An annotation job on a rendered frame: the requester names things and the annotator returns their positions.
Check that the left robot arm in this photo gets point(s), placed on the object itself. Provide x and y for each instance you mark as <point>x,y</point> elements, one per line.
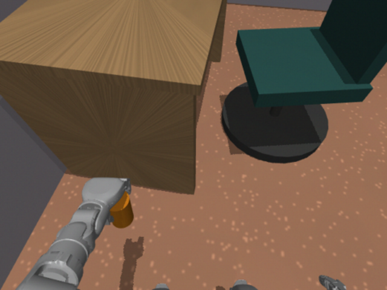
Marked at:
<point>61,268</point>

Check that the desk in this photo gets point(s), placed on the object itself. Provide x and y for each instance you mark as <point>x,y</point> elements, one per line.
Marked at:
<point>110,86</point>

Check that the left robot hand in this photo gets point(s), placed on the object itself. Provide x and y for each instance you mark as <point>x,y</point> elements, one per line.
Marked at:
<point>106,190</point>

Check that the can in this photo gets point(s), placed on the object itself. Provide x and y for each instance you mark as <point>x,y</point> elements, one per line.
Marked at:
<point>122,212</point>

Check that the right robot hand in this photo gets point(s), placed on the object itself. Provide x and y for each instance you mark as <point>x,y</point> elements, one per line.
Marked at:
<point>331,284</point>

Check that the office chair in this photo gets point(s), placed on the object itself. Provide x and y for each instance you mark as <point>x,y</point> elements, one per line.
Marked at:
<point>276,116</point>

